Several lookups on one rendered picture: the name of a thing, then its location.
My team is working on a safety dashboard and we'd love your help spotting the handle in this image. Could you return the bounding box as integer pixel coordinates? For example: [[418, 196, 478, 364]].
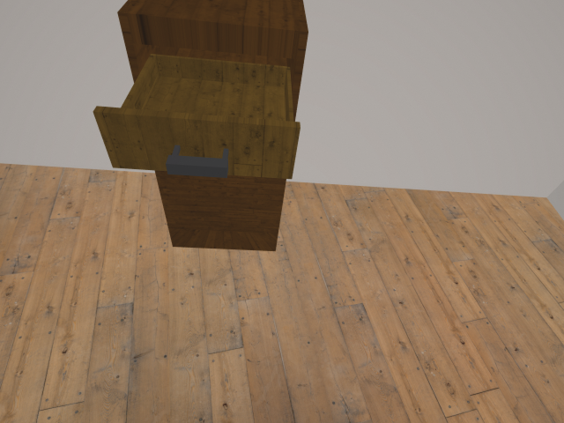
[[166, 145, 228, 178]]

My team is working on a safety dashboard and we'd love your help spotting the cabinet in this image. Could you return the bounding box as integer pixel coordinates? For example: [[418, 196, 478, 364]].
[[117, 0, 308, 251]]

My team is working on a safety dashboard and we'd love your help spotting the drawer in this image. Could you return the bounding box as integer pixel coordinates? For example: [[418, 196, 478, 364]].
[[93, 54, 301, 179]]

